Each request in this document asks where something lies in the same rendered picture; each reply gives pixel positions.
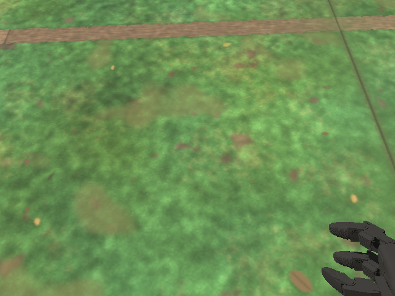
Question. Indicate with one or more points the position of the right robot hand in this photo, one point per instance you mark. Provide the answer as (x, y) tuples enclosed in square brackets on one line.
[(379, 268)]

